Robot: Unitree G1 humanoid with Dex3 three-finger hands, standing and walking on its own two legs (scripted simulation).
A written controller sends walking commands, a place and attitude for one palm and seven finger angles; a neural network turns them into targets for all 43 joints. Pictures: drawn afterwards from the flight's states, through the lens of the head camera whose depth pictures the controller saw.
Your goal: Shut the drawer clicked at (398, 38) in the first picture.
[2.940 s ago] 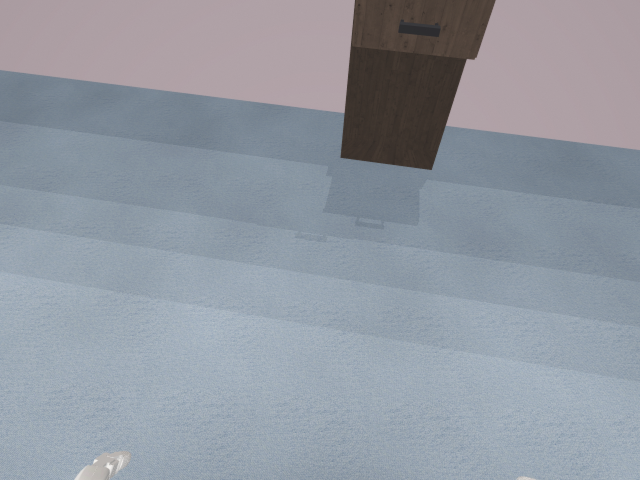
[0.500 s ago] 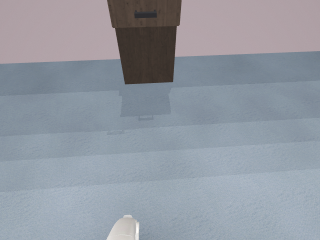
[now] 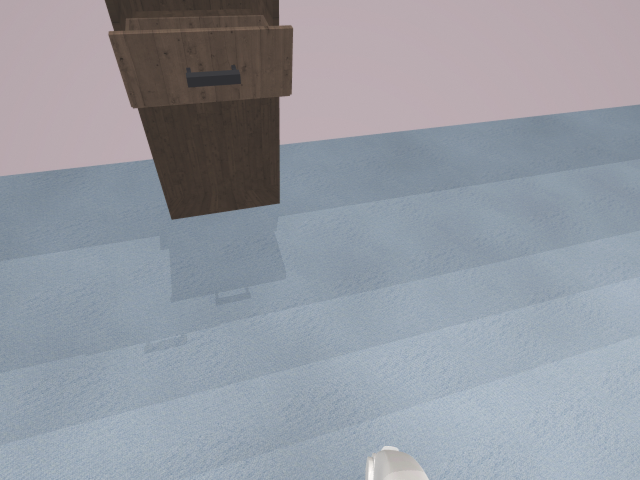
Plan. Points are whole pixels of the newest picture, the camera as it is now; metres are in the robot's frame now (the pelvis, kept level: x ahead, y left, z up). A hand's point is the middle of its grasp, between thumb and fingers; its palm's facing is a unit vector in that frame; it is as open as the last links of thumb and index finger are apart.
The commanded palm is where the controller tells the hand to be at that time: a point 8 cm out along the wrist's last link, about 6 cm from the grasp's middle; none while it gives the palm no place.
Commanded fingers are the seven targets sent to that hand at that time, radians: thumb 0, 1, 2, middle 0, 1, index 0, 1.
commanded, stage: walk to a spot facing it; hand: left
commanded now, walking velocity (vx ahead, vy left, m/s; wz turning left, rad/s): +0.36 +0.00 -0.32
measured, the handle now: (212, 74) +1.00 +0.33 +0.00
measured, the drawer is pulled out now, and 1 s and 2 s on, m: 0.27 0.27 0.27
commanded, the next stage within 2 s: turn to face it in 0.84 s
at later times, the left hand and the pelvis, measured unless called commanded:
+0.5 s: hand (243, 383) +0.30 +0.13 -0.17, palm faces -0.06 -0.97 -0.22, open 7.1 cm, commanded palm none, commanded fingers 0.00 0.90 0.90 -0.20 -0.30 -0.20 -0.30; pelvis +0.23 -0.06 -0.01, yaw -5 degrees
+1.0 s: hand (259, 276) +0.51 +0.14 -0.18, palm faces -0.14 -0.98 -0.16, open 7.3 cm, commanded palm none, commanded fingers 0.00 0.90 0.90 -0.20 -0.30 -0.20 -0.30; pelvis +0.44 -0.03 +0.00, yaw -12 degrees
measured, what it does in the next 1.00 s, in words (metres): walks ahead: right foot, then left foot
